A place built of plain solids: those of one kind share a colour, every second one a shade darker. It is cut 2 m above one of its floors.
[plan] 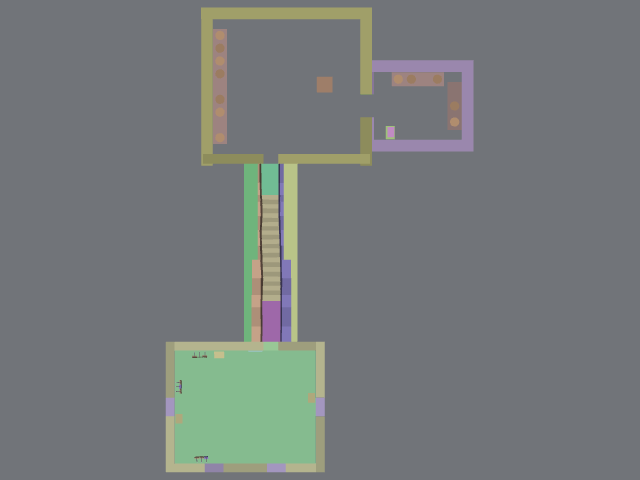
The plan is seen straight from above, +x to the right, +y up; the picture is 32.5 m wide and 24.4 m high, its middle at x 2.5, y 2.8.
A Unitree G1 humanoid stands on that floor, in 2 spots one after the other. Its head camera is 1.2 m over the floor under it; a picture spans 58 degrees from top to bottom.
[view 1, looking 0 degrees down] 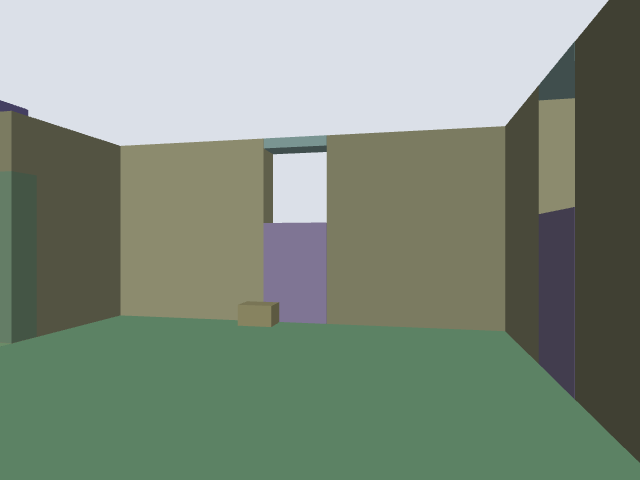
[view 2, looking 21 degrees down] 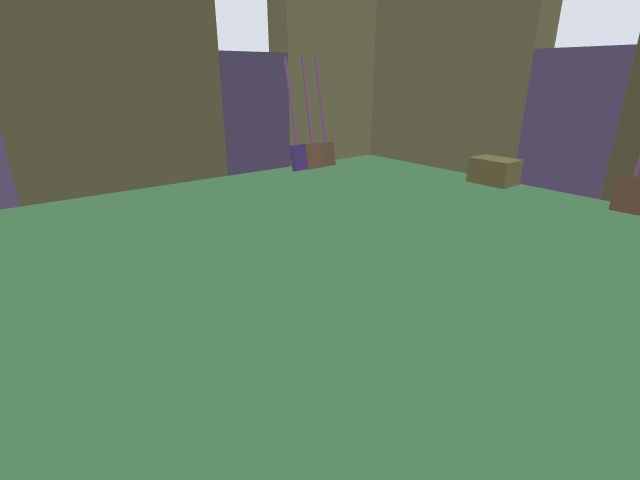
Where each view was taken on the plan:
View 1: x -3.79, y -7.36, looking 12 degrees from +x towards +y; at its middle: wall_yard_under_light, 6.22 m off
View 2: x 0.00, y -3.60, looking -128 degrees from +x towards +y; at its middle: floor_yard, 3.35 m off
